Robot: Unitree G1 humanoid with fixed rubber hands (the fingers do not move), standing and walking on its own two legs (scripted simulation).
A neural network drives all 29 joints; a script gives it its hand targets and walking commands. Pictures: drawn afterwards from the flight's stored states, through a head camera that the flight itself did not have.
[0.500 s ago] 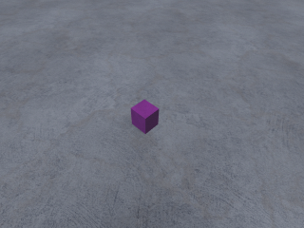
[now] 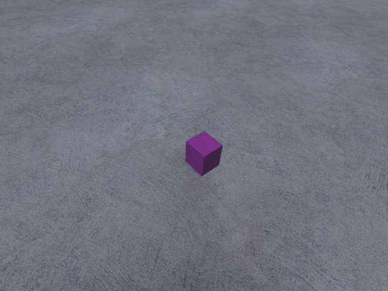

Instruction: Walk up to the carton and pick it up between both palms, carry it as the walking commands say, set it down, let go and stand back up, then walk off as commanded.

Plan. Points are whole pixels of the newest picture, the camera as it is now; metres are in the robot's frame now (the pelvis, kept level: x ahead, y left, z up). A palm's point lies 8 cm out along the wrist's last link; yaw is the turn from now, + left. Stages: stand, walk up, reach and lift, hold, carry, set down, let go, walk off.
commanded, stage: walk up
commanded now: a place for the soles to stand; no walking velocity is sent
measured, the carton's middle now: (203, 153) +1.13 -0.05 -0.67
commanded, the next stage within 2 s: none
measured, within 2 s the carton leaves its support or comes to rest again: neither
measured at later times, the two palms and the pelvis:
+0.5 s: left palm (71, 213) +0.32 +0.31 -0.06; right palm (351, 279) +0.22 -0.35 -0.10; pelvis +0.17 -0.01 -0.01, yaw +1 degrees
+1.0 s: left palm (84, 182) +0.44 +0.33 -0.09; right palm (322, 189) +0.43 -0.34 -0.05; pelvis +0.36 +0.01 -0.01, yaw +0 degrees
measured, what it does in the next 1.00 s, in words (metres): walks ahead: right foot, then left foot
